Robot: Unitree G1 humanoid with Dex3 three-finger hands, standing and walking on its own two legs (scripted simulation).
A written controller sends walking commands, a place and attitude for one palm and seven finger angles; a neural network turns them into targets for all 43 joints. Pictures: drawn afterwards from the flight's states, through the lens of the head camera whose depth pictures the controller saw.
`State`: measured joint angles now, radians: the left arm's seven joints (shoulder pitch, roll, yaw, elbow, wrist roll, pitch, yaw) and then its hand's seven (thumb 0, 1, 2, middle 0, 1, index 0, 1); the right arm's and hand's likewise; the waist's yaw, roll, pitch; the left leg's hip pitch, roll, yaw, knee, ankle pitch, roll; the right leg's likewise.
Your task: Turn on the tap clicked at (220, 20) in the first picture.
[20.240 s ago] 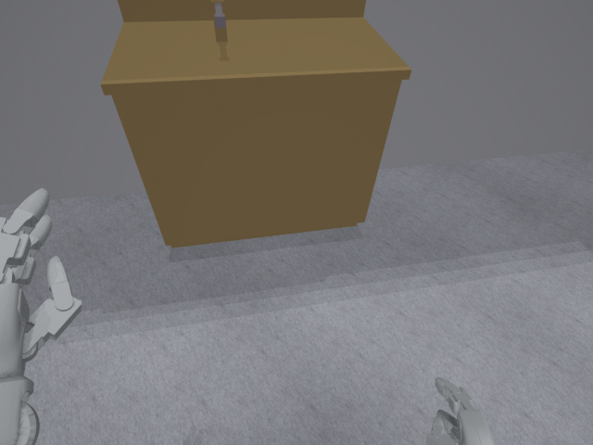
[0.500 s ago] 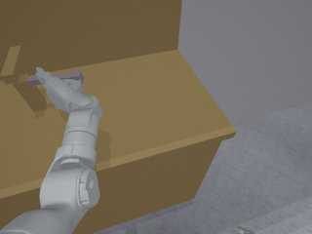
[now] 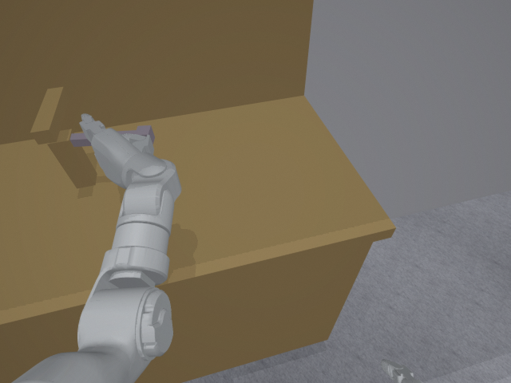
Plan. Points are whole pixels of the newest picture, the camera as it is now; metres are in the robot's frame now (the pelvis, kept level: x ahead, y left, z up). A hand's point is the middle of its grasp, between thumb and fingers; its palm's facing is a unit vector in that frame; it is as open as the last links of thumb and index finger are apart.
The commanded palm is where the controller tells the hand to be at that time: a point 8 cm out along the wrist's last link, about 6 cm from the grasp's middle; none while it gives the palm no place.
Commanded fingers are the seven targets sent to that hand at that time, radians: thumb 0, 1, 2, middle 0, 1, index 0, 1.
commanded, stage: lift the hand up off the lever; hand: left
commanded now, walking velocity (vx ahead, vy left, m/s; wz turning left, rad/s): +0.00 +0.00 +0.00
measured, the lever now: (145, 136) +0.50 +0.23 +0.13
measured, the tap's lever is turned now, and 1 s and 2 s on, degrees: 79 79 79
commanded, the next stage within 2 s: draw the hand back beside the body in 1.26 s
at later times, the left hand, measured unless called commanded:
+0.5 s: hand (145, 137) +0.43 +0.19 +0.19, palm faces +0.79 -0.60 -0.08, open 7.8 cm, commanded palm +0.38 +0.21 +0.19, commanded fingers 0.00 0.90 0.90 -0.15 -0.15 -0.15 -0.15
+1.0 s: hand (139, 128) +0.43 +0.19 +0.20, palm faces +0.78 -0.63 -0.03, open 7.8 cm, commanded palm +0.37 +0.21 +0.21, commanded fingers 0.00 0.90 0.90 -0.15 -0.15 -0.15 -0.15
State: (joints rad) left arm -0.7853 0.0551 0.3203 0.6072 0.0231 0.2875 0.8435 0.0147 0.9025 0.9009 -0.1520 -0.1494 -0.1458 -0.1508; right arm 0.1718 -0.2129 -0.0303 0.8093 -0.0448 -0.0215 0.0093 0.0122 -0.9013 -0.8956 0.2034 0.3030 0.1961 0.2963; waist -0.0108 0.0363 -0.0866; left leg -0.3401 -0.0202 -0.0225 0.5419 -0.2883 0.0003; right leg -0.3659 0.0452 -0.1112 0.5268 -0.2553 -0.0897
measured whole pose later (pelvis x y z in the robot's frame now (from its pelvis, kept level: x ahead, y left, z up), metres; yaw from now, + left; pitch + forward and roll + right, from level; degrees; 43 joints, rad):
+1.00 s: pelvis +0.00 -0.01 +0.01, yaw -1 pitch +3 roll +1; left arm -0.75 0.10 0.36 0.48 -0.03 0.39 0.79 0.02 0.90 0.90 -0.15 -0.15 -0.15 -0.15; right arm 0.17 -0.24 -0.03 0.81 -0.01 -0.04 -0.02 0.01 -0.90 -0.90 0.20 0.30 0.20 0.30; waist -0.01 0.05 -0.07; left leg -0.25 -0.01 -0.01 0.45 -0.25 -0.01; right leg -0.29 0.06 -0.10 0.45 -0.22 -0.10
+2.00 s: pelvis -0.02 +0.01 +0.01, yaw -3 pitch -6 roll +0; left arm -0.04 0.31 0.14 -0.01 -0.11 -0.10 0.10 0.01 0.90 0.90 -0.18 -0.22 -0.17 -0.22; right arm 0.12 -0.22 0.02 0.67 0.03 -0.03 -0.04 0.02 -0.90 -0.90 0.20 0.30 0.20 0.30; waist 0.02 0.06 0.06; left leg -0.04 -0.01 0.02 0.34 -0.19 0.02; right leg -0.07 0.06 -0.06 0.32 -0.14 -0.08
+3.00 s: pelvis -0.02 +0.02 +0.01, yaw -1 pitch -7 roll +0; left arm 0.40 0.34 0.25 -0.33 -0.10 -0.13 0.10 0.01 0.89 0.90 -0.21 -0.30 -0.20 -0.30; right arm 0.16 -0.22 0.02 0.65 0.01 -0.09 -0.04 0.02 -0.90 -0.90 0.20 0.30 0.20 0.30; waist 0.06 0.07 0.06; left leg -0.05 -0.03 0.01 0.39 -0.22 0.03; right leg -0.06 0.05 -0.08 0.34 -0.15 -0.06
